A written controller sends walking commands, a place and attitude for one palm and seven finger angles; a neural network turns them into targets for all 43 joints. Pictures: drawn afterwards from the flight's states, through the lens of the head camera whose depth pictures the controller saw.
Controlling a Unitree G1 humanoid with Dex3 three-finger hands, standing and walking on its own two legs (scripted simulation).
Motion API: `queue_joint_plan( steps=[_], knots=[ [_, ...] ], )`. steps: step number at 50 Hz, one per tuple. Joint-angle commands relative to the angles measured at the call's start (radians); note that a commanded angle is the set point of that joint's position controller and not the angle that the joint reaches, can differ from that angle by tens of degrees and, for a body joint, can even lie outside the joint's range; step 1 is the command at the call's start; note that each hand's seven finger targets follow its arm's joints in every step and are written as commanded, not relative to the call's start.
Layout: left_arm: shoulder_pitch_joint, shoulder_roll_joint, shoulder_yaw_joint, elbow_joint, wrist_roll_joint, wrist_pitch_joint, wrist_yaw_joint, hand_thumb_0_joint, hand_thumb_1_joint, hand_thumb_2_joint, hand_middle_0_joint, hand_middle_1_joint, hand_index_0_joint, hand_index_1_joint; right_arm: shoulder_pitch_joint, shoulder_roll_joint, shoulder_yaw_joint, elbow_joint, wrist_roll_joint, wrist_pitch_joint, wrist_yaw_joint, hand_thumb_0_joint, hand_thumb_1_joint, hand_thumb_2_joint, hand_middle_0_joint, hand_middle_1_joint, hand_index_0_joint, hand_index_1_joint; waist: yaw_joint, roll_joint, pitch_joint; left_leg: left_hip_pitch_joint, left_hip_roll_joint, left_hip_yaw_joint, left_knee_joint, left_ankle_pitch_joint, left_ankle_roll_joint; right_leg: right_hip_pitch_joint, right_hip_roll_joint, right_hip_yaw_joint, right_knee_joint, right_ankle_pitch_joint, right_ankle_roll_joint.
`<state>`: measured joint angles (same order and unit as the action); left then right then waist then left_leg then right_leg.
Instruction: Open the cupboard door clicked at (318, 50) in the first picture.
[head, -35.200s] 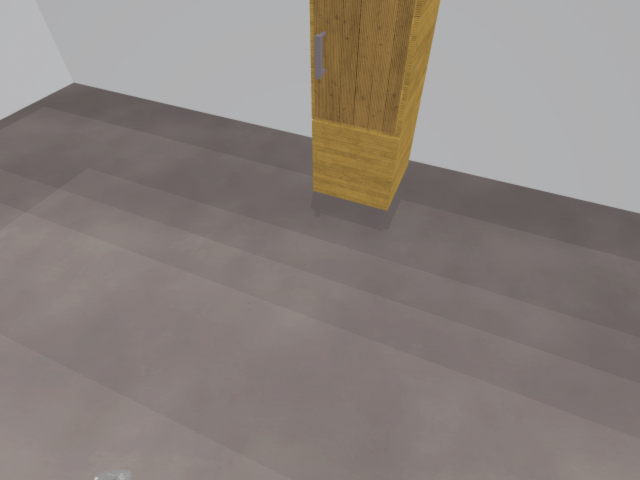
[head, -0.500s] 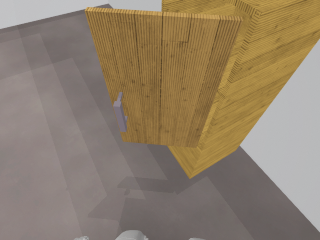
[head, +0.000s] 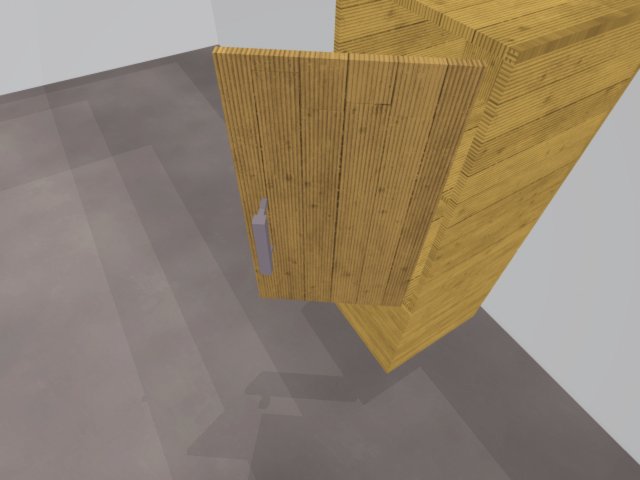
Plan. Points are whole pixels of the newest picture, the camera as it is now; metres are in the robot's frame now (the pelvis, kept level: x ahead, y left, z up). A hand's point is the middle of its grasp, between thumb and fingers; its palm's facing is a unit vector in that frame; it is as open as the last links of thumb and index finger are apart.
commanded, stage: come to a stop and stand still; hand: left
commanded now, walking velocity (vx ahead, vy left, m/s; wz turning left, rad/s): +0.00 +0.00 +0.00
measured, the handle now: (265, 237) +0.52 +0.14 -0.08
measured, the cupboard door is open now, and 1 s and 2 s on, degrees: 54 54 54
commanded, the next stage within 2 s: look again from close up in 0.36 s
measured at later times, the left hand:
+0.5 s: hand out of the picture -0.05 +0.15 -0.18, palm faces +0.01 -0.99 -0.16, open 7.4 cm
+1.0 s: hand out of the picture +0.02 +0.20 -0.18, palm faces -0.01 -0.98 -0.22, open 7.4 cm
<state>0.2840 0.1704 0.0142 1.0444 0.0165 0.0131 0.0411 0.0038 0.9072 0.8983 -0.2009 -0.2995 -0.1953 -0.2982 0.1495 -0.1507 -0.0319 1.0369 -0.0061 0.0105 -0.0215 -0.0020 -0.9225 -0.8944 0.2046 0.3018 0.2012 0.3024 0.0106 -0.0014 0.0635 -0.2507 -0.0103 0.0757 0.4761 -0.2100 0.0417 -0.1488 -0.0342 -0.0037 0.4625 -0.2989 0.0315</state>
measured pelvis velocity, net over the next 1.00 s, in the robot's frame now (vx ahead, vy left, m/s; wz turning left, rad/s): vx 0.00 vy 0.01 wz -0.01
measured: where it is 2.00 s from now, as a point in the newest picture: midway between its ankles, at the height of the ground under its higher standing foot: outside the picture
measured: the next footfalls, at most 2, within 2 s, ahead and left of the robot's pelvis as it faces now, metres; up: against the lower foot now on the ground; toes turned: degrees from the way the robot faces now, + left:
left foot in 1.66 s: +0.01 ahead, +0.05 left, +0.00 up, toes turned +0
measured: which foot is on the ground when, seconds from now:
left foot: down 0.00-1.00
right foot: down 0.00-1.00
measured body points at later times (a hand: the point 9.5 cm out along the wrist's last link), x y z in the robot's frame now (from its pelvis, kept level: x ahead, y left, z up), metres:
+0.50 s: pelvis -0.02 +0.00 +0.00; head -0.01 +0.01 +0.45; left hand -0.05 +0.20 -0.16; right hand -0.06 -0.21 -0.16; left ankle +0.03 +0.09 -0.74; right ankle -0.03 -0.14 -0.74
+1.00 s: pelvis +0.00 +0.01 +0.00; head +0.01 +0.02 +0.45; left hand +0.02 +0.25 -0.16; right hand +0.05 -0.23 -0.15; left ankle +0.03 +0.09 -0.74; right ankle -0.03 -0.14 -0.74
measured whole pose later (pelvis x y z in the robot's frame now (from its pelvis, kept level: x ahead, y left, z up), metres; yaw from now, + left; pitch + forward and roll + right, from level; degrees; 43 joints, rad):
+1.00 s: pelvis +0.00 +0.01 +0.00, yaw -1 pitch -1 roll +0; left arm 0.29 0.19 -0.01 1.05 0.02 -0.02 0.04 0.00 0.90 0.90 -0.20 -0.30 -0.20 -0.30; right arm 0.22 -0.19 0.00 1.05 -0.01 -0.02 -0.01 0.01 -0.92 -0.89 0.20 0.30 0.20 0.30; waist 0.00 -0.02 0.01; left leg -0.26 -0.02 0.10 0.50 -0.23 0.06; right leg -0.17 -0.05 0.02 0.50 -0.31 0.04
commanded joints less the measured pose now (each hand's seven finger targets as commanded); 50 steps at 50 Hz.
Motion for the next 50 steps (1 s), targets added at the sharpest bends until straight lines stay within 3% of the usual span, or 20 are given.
queue_joint_plan(
  steps=[1,5,11,14,22,23,24,26,27,29,32,38,41,45,50],
  knots=[
    [0.046,0.083,0.009,-0.026,0.001,-0.023,0.002,0.000,0.900,0.900,-0.200,-0.300,-0.200,-0.300,0.079,-0.109,-0.016,0.004,-0.001,-0.016,0.001,0.000,-0.900,-0.900,0.200,0.300,0.200,0.300,-0.022,-0.076,-0.044,0.108,0.112,-0.113,-0.113,0.103,-0.023,-0.075,-0.085,0.072,-0.121,0.139,-0.044],
    [0.073,0.082,0.006,0.001,0.003,-0.020,0.002,0.000,0.900,0.900,-0.200,-0.300,-0.200,-0.300,0.092,-0.107,-0.007,0.037,-0.003,-0.014,0.004,0.000,-0.900,-0.900,0.200,0.300,0.200,0.300,-0.017,-0.020,0.030,0.059,0.106,-0.126,-0.169,-0.046,-0.027,-0.100,-0.074,0.075,-0.159,0.013,-0.042],
    [0.116,0.061,0.004,0.031,0.004,-0.019,0.003,0.000,0.900,0.900,-0.200,-0.300,-0.200,-0.300,0.144,-0.096,-0.001,0.070,-0.005,-0.011,0.002,0.000,-0.900,-0.900,0.200,0.300,0.200,0.300,-0.011,0.002,0.053,0.010,0.105,-0.145,-0.212,-0.150,-0.027,-0.104,-0.065,0.066,-0.161,-0.040,-0.042],
    [0.138,0.048,0.004,0.039,0.002,-0.020,0.003,0.000,0.900,0.900,-0.200,-0.300,-0.200,-0.300,0.167,-0.089,-0.001,0.079,-0.007,-0.013,-0.001,0.000,-0.900,-0.900,0.200,0.300,0.200,0.300,-0.010,0.021,0.041,0.009,0.107,-0.151,-0.217,-0.153,-0.026,-0.099,-0.062,0.059,-0.149,-0.024,-0.044],
    [0.169,0.017,0.001,0.051,0.001,-0.026,0.008,0.000,0.900,0.900,-0.200,-0.300,-0.200,-0.300,0.222,-0.059,-0.002,0.097,-0.005,-0.018,-0.005,0.000,-0.900,-0.900,0.200,0.300,0.200,0.300,-0.012,-0.004,0.040,0.013,0.106,-0.135,-0.186,-0.100,-0.024,-0.108,-0.061,0.064,-0.143,0.004,-0.050],
    [0.154,0.061,-0.013,0.058,0.023,-0.052,0.034,0.000,0.900,0.900,-0.200,-0.300,-0.200,-0.300,0.128,-0.103,0.016,0.015,-0.005,-0.036,0.008,0.000,-0.900,-0.900,0.200,0.300,0.200,0.300,0.011,0.021,0.094,-0.064,0.105,-0.093,0.003,0.024,-0.048,-0.138,-0.081,0.062,-0.130,0.119,-0.062],
    [0.120,0.099,-0.002,0.012,0.008,-0.052,0.025,0.000,0.900,0.900,-0.200,-0.300,-0.200,-0.300,0.175,-0.060,0.012,-0.011,-0.007,-0.025,0.015,0.000,-0.900,-0.900,0.200,0.300,0.200,0.300,-0.036,0.008,0.024,-0.019,0.069,-0.098,0.001,-0.139,-0.042,-0.196,-0.100,0.100,-0.147,-0.189,-0.081],
    [0.091,0.099,0.002,-0.012,0.008,-0.055,0.013,0.000,0.900,0.900,-0.200,-0.300,-0.200,-0.300,0.223,-0.064,0.008,-0.017,-0.017,-0.022,0.018,0.000,-0.900,-0.900,0.200,0.300,0.200,0.300,-0.052,0.041,-0.014,0.002,0.065,-0.098,0.020,-0.132,-0.032,-0.229,-0.090,0.089,-0.107,-0.226,-0.093],
    [0.097,0.083,0.001,-0.013,0.006,-0.054,0.012,0.000,0.900,0.900,-0.200,-0.300,-0.200,-0.300,0.232,-0.070,0.008,-0.023,-0.016,-0.026,0.016,0.000,-0.900,-0.900,0.200,0.300,0.200,0.300,-0.050,0.050,-0.032,-0.008,0.075,-0.117,0.001,-0.117,-0.022,-0.213,-0.069,0.070,-0.068,-0.179,-0.089],
    [0.120,0.054,-0.003,-0.011,0.006,-0.047,0.010,0.000,0.900,0.900,-0.200,-0.300,-0.200,-0.300,0.220,-0.083,0.007,-0.035,-0.014,-0.029,0.011,0.000,-0.900,-0.900,0.200,0.300,0.200,0.300,-0.032,0.055,-0.006,-0.068,0.099,-0.162,-0.065,-0.186,-0.002,-0.187,-0.033,0.044,-0.019,-0.151,-0.084],
    [0.138,0.043,-0.004,-0.012,0.007,-0.043,0.008,0.000,0.900,0.900,-0.200,-0.300,-0.200,-0.300,0.187,-0.094,0.005,-0.048,-0.012,-0.032,0.010,0.000,-0.900,-0.900,0.200,0.300,0.200,0.300,-0.011,0.018,0.025,-0.116,0.108,-0.183,-0.113,-0.220,0.009,-0.151,-0.026,0.032,0.000,-0.094,-0.076],
    [0.113,0.073,-0.004,-0.025,0.005,-0.048,0.007,0.000,0.900,0.900,-0.200,-0.300,-0.200,-0.300,0.169,-0.119,0.005,-0.034,-0.009,-0.043,0.009,0.000,-0.900,-0.900,0.200,0.300,0.200,0.300,-0.014,-0.032,0.011,-0.037,0.108,-0.157,-0.112,-0.089,0.011,-0.140,-0.043,0.051,-0.024,0.008,-0.067],
    [0.100,0.098,0.000,-0.031,0.006,-0.047,0.005,0.000,0.900,0.900,-0.200,-0.300,-0.200,-0.300,0.150,-0.141,0.006,-0.031,-0.008,-0.049,0.008,0.000,-0.900,-0.900,0.200,0.300,0.200,0.300,-0.010,0.005,0.000,-0.018,0.112,-0.148,-0.118,-0.039,0.012,-0.117,-0.046,0.049,-0.025,0.052,-0.063],
    [0.083,0.118,0.003,-0.036,0.007,-0.046,0.002,0.000,0.900,0.900,-0.200,-0.300,-0.200,-0.300,0.129,-0.152,0.005,-0.030,-0.006,-0.054,0.006,0.000,-0.900,-0.900,0.200,0.300,0.200,0.300,-0.009,-0.020,-0.027,0.016,0.112,-0.133,-0.103,0.042,0.013,-0.088,-0.053,0.051,-0.039,0.106,-0.059],
    [0.060,0.139,0.004,-0.037,0.007,-0.041,-0.001,0.000,0.900,0.900,-0.200,-0.300,-0.200,-0.300,0.092,-0.168,0.005,-0.026,-0.006,-0.051,0.006,0.000,-0.900,-0.900,0.200,0.300,0.200,0.300,-0.008,0.001,-0.019,0.036,0.114,-0.121,-0.105,0.053,0.008,-0.091,-0.058,0.054,-0.055,0.116,-0.054]
  ],
)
